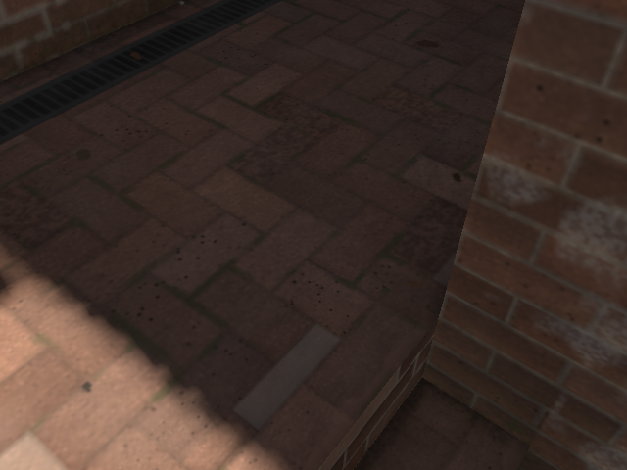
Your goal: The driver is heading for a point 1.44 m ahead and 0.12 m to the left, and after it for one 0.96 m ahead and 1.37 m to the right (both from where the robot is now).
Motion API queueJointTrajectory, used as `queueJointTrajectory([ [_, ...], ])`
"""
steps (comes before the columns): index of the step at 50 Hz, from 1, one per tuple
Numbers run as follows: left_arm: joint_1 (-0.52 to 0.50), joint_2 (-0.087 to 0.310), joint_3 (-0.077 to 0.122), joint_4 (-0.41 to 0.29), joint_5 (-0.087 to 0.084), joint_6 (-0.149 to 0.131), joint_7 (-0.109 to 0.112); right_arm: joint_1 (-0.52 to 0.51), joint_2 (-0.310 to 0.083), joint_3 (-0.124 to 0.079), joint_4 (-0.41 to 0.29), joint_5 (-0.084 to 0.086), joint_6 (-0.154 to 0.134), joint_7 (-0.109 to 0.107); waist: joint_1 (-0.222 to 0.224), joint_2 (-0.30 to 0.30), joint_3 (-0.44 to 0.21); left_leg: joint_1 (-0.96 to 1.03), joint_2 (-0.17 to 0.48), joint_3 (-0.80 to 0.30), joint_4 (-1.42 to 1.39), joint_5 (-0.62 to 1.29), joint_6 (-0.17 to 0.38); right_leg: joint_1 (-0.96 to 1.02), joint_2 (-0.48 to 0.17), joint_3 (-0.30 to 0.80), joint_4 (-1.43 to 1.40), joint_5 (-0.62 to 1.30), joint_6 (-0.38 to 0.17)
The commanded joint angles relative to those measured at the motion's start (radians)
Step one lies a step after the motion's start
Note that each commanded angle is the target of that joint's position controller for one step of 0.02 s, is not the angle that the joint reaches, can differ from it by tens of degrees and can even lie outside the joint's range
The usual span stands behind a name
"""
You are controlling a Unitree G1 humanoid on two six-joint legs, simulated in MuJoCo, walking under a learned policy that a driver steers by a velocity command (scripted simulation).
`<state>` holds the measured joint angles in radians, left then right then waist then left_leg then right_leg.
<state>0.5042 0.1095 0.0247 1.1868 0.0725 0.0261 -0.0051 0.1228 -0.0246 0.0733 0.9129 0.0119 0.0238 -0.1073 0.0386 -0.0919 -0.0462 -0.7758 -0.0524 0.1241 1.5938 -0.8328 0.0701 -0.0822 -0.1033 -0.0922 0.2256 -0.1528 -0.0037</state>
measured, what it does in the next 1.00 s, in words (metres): stands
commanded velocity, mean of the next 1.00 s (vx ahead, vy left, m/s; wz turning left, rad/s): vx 0.12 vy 0.00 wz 0.00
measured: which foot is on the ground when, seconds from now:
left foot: down 0.00-1.00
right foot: down 0.00-1.00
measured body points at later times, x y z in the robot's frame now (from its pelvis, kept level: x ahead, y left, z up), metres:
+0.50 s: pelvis +0.01 +0.00 +0.00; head +0.00 +0.00 +0.45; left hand -0.11 +0.18 -0.16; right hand +0.15 -0.17 -0.13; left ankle +0.01 +0.10 -0.56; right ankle -0.02 -0.10 -0.76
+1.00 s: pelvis +0.01 -0.02 +0.00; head +0.00 -0.02 +0.45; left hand -0.14 +0.15 -0.15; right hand +0.15 -0.18 -0.13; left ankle +0.01 +0.10 -0.56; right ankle -0.02 -0.10 -0.76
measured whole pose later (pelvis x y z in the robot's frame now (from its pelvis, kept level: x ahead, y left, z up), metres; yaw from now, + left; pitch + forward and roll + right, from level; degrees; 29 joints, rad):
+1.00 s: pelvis +0.01 -0.02 +0.00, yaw +0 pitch +1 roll +5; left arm 0.57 0.10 0.00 1.20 0.08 0.02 0.02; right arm 0.16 0.00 0.08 0.89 0.03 0.01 -0.11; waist 0.06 -0.11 -0.07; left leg -0.76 -0.02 0.10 1.60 -0.87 0.07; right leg -0.09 -0.08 -0.09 0.25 -0.18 -0.03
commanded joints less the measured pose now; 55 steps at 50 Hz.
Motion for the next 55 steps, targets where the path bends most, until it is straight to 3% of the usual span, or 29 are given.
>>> queueJointTrajectory([
  [1, 0.139, 0.061, 0.008, 0.020, 0.000, 0.002, 0.000, -0.058, -0.023, -0.003, -0.063, 0.000, -0.014, -0.001, -0.006, 0.027, 0.081, -0.031, 0.058, -0.193, -0.298, 0.010, 0.098, -0.040, -0.077, 0.013, -0.022, 0.227, -0.066],
  [10, 0.141, 0.061, 0.008, 0.023, 0.000, 0.001, -0.001, -0.055, -0.023, -0.002, -0.063, 0.000, -0.016, -0.002, -0.006, 0.028, 0.076, -0.029, 0.058, -0.193, -0.297, 0.012, 0.099, -0.033, -0.077, 0.012, -0.020, 0.239, -0.064],
  [11, 0.133, 0.076, 0.011, 0.019, -0.006, -0.002, -0.002, -0.054, -0.030, -0.005, -0.058, -0.006, -0.015, 0.000, -0.005, 0.027, 0.078, -0.034, 0.063, -0.199, -0.310, 0.013, 0.100, -0.033, -0.064, 0.005, -0.001, 0.244, -0.062],
  [15, 0.136, 0.064, 0.009, 0.018, -0.005, -0.003, -0.003, -0.061, -0.030, -0.006, -0.058, -0.005, -0.014, -0.001, 0.001, 0.037, 0.071, -0.041, 0.064, -0.206, -0.323, -0.008, 0.099, -0.026, -0.063, 0.007, 0.002, 0.243, -0.062],
  [19, 0.131, 0.042, -0.006, 0.014, -0.011, -0.001, 0.001, -0.073, -0.045, -0.006, -0.056, 0.000, -0.012, 0.002, 0.002, 0.035, 0.094, -0.077, 0.059, -0.212, -0.368, -0.171, 0.099, -0.036, -0.057, 0.025, -0.042, 0.050, -0.066],
  [20, 0.136, 0.049, -0.006, 0.015, -0.007, -0.002, 0.006, -0.077, -0.051, -0.009, -0.058, 0.001, -0.011, -0.002, 0.005, 0.039, 0.095, -0.084, 0.057, -0.202, -0.353, -0.175, 0.100, -0.030, -0.060, 0.036, -0.045, 0.037, -0.073],
  [24, 0.125, 0.063, -0.007, 0.003, -0.017, -0.015, 0.014, -0.076, -0.057, -0.014, -0.067, 0.004, -0.017, 0.005, 0.000, 0.018, 0.077, -0.049, 0.040, -0.154, -0.280, -0.192, 0.094, -0.049, -0.073, 0.054, -0.056, 0.028, -0.087],
  [25, 0.116, 0.053, -0.011, -0.006, -0.020, -0.020, 0.017, -0.081, -0.066, -0.016, -0.075, 0.002, -0.016, 0.007, 0.000, 0.010, 0.079, -0.047, 0.038, -0.144, -0.255, -0.200, 0.094, -0.055, -0.072, 0.064, -0.041, 0.045, -0.093],
  [26, 0.120, 0.035, -0.016, -0.005, -0.015, -0.026, 0.019, -0.074, -0.053, -0.015, -0.083, 0.012, -0.018, 0.007, -0.001, 0.008, 0.069, -0.014, 0.043, -0.146, -0.275, -0.197, 0.100, -0.076, -0.069, 0.053, -0.044, 0.069, -0.085],
  [29, 0.105, 0.043, -0.015, -0.026, -0.023, -0.031, 0.026, -0.062, -0.068, -0.023, -0.091, 0.009, -0.022, -0.001, -0.009, 0.048, 0.049, 0.017, 0.047, -0.180, -0.325, -0.239, 0.110, -0.095, -0.047, 0.025, -0.007, 0.102, -0.087],
  [31, 0.158, 0.046, -0.013, -0.007, -0.014, -0.033, 0.026, -0.054, -0.052, -0.018, -0.085, 0.007, -0.024, -0.004, 0.006, 0.041, 0.034, 0.001, 0.058, -0.182, -0.309, -0.196, 0.105, -0.048, -0.052, 0.028, -0.002, 0.182, -0.079],
  [35, 0.244, 0.059, -0.009, 0.045, 0.002, -0.042, 0.024, -0.029, -0.008, -0.004, -0.071, 0.019, -0.034, -0.002, 0.018, -0.047, -0.007, -0.038, 0.055, -0.078, -0.113, -0.068, 0.075, 0.067, -0.107, 0.082, 0.024, 0.454, -0.063],
  [37, 0.228, 0.058, -0.014, 0.041, 0.001, -0.041, 0.029, -0.029, 0.004, 0.003, -0.076, 0.026, -0.033, 0.002, 0.007, -0.018, -0.023, -0.016, 0.053, -0.074, -0.104, -0.053, 0.069, 0.060, -0.114, 0.081, 0.032, 0.523, -0.061],
  [41, 0.204, 0.074, -0.009, 0.033, 0.005, -0.020, 0.032, -0.018, 0.001, 0.001, -0.074, 0.020, -0.027, -0.005, 0.002, -0.020, 0.014, -0.019, 0.058, -0.097, -0.120, -0.019, 0.072, 0.017, -0.111, 0.083, 0.009, 0.434, -0.046],
  [47, 0.177, 0.062, -0.013, 0.028, 0.008, -0.006, 0.026, -0.019, 0.006, 0.004, -0.084, 0.021, -0.025, -0.008, -0.006, 0.006, 0.094, -0.014, 0.063, -0.143, -0.203, -0.002, 0.089, -0.079, -0.085, 0.064, -0.019, 0.229, -0.049],
  [55, 0.170, 0.066, -0.010, 0.020, 0.002, -0.003, 0.017, -0.002, -0.006, -0.003, -0.090, 0.019, -0.029, -0.009, 0.007, 0.022, 0.108, -0.023, 0.067, -0.178, -0.263, -0.015, 0.104, -0.077, -0.068, 0.055, -0.013, 0.171, -0.048],
])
